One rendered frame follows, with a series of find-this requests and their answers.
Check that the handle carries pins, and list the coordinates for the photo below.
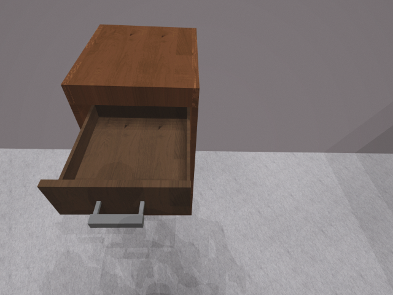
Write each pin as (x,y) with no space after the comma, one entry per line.
(97,220)

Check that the drawer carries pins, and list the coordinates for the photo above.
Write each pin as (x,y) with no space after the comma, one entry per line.
(124,155)

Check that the cabinet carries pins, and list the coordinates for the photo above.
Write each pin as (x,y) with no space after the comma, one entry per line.
(125,65)

